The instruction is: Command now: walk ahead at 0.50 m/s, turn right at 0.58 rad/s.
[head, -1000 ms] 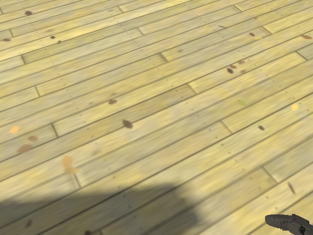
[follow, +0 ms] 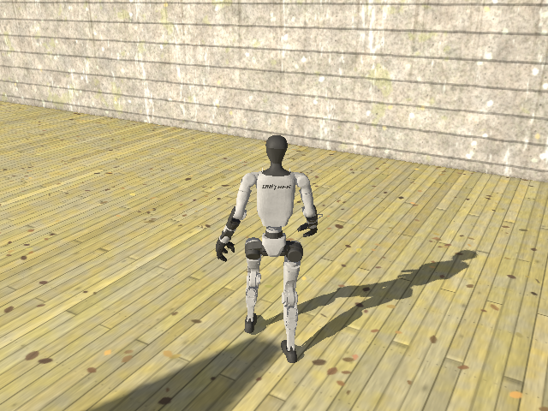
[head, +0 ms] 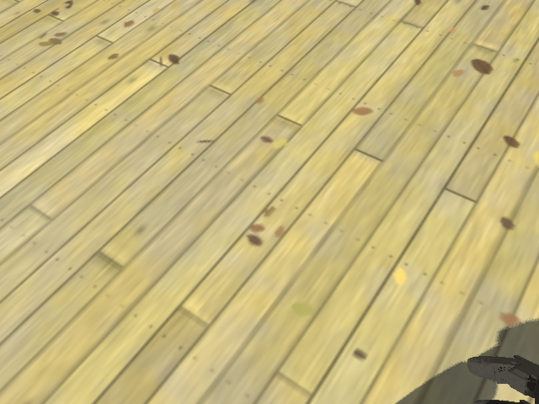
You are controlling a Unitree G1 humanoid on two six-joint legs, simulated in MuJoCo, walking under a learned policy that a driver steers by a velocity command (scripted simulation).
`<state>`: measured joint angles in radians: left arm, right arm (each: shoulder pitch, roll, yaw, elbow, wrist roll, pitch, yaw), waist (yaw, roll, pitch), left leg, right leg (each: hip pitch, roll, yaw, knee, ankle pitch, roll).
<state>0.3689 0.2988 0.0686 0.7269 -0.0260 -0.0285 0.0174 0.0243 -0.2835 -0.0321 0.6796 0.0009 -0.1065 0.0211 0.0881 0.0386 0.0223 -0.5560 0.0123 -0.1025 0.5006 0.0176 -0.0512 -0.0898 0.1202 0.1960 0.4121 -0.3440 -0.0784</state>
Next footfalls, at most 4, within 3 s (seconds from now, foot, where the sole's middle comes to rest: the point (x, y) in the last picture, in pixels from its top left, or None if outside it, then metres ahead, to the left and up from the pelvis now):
0.06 left None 0.21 0.13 -0.77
0.54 right None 0.42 -0.19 -0.77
1.00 left None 0.44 0.05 -0.77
1.48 right None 0.48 -0.17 -0.77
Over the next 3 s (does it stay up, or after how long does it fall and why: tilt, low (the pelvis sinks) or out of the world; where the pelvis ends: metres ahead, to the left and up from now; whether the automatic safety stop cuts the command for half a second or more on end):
stays up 0.44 0.18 -0.01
